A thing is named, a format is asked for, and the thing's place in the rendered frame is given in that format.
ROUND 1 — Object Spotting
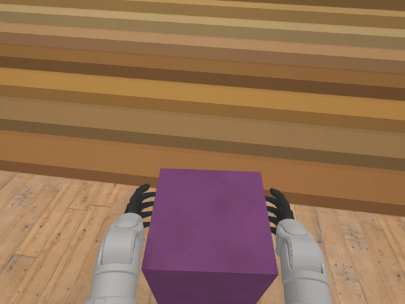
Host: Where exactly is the carton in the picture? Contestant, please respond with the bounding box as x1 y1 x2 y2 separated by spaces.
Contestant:
141 168 278 304

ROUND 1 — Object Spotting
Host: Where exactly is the left robot forearm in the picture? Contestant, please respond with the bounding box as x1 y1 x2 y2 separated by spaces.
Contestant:
83 213 144 304

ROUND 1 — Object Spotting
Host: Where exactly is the right robot forearm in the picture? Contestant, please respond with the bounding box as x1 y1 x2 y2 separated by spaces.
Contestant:
275 218 332 304

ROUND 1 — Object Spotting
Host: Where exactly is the robot right hand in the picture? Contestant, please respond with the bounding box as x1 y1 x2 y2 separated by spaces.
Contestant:
265 188 295 235

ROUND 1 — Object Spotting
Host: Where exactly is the robot left hand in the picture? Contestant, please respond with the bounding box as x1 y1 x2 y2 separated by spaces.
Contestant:
125 184 156 228

